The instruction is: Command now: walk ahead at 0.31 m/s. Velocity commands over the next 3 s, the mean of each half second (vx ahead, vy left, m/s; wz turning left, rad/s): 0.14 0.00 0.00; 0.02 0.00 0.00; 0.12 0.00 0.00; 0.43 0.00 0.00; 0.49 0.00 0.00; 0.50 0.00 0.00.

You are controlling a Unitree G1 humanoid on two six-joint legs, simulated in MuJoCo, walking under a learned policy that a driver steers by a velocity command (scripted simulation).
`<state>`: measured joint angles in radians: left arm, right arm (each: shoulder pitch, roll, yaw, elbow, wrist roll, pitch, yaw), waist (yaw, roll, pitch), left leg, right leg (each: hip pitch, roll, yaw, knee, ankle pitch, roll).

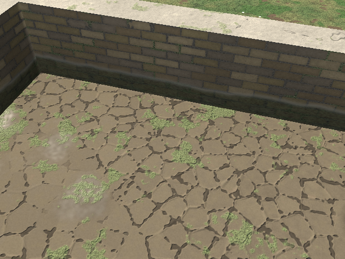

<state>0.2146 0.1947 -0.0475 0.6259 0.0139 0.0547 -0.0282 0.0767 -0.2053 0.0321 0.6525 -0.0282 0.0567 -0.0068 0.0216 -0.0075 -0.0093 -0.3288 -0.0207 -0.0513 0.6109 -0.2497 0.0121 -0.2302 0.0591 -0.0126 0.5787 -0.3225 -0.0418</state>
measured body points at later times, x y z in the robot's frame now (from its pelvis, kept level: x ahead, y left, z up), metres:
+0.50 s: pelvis +0.05 +0.04 +0.02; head +0.06 +0.04 +0.47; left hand +0.21 +0.25 -0.10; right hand +0.19 -0.18 -0.09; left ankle +0.05 +0.11 -0.73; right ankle -0.01 -0.10 -0.73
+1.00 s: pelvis +0.04 +0.02 +0.02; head +0.04 +0.02 +0.47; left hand +0.16 +0.26 -0.09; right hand +0.17 -0.21 -0.09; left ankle +0.05 +0.11 -0.73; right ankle -0.01 -0.10 -0.73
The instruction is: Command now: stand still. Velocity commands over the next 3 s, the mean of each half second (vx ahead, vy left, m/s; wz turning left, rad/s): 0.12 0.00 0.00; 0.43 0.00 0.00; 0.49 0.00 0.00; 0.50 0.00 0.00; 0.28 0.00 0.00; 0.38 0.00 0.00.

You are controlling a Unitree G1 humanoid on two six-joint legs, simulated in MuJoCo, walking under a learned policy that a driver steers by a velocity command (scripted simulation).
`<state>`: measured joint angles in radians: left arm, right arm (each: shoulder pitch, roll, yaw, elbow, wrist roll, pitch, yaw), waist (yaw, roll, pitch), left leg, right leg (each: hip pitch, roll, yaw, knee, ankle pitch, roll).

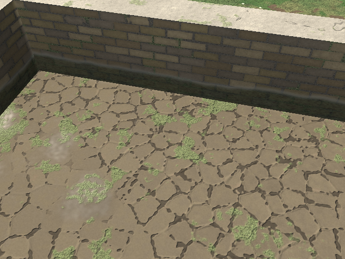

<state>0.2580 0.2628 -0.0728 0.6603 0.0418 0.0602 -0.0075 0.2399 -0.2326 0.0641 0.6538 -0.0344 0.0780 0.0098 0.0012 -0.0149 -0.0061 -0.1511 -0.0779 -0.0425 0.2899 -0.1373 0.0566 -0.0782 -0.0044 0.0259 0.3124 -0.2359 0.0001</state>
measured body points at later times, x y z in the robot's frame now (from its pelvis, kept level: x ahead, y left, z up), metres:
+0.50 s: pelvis +0.00 -0.02 -0.01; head -0.01 -0.02 +0.44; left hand +0.18 +0.19 -0.11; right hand +0.17 -0.23 -0.11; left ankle +0.01 +0.09 -0.75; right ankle -0.04 -0.12 -0.75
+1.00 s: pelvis -0.01 +0.00 -0.03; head -0.02 +0.00 +0.42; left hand +0.20 +0.19 -0.10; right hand +0.18 -0.21 -0.10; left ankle +0.01 +0.09 -0.75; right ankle -0.04 -0.12 -0.75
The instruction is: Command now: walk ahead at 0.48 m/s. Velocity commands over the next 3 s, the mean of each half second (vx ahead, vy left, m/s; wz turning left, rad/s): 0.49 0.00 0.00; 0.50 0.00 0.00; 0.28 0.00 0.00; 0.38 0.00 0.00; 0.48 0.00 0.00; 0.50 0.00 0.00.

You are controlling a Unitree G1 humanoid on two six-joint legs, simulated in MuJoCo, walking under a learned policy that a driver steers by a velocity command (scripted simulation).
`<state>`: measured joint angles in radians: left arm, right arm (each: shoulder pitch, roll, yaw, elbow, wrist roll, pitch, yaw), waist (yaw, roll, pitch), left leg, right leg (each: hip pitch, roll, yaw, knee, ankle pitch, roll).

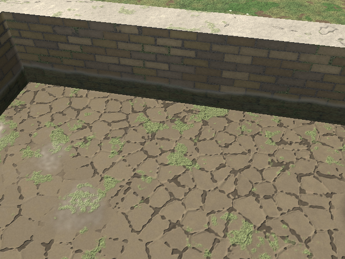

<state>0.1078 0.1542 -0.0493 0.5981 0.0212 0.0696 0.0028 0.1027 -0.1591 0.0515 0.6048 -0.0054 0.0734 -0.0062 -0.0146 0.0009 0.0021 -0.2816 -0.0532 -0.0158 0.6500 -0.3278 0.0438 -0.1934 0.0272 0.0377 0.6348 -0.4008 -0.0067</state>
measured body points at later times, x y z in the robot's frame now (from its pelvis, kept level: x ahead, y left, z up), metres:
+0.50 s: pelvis +0.00 +0.00 +0.00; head -0.01 +0.00 +0.45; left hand +0.20 +0.20 -0.08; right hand +0.20 -0.20 -0.07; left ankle +0.01 +0.09 -0.72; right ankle -0.03 -0.12 -0.72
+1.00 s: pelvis +0.00 +0.00 +0.00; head -0.01 +0.01 +0.45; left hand +0.20 +0.20 -0.08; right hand +0.20 -0.20 -0.07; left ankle +0.01 +0.09 -0.72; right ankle -0.03 -0.12 -0.72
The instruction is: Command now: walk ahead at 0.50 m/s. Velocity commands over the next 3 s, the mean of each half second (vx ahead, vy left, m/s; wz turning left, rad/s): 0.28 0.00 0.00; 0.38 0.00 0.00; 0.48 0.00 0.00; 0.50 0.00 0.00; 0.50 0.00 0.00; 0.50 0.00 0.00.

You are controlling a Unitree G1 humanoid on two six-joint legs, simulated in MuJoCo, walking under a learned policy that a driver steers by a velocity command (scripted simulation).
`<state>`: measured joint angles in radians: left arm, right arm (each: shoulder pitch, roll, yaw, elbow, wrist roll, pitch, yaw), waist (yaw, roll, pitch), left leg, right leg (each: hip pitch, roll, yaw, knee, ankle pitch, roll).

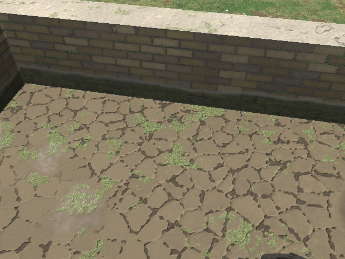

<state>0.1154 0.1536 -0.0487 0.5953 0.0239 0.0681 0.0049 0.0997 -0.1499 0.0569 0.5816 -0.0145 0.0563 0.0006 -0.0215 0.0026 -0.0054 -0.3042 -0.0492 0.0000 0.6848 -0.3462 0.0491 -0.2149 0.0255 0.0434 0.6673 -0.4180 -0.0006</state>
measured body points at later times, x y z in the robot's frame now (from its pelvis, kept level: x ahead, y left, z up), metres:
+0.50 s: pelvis +0.01 +0.00 +0.02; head +0.01 +0.00 +0.47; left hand +0.18 +0.20 -0.08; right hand +0.17 -0.20 -0.08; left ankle +0.01 +0.09 -0.72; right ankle -0.04 -0.12 -0.72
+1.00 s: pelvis +0.01 +0.00 +0.00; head +0.01 +0.00 +0.45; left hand +0.22 +0.19 -0.07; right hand +0.21 -0.20 -0.07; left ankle +0.01 +0.09 -0.72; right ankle -0.04 -0.12 -0.72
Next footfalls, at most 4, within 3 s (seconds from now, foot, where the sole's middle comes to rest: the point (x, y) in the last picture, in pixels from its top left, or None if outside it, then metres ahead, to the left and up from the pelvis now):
none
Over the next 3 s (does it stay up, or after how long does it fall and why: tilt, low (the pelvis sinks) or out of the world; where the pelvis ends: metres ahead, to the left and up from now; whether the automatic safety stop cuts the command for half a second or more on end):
stays up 0.00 0.00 0.00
